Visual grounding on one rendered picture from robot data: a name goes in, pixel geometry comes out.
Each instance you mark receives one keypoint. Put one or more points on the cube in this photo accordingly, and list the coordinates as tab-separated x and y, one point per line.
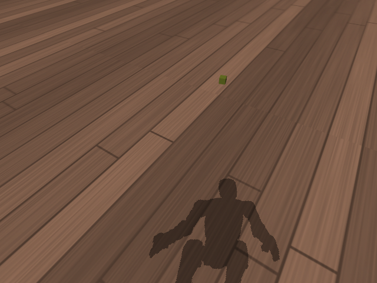
222	79

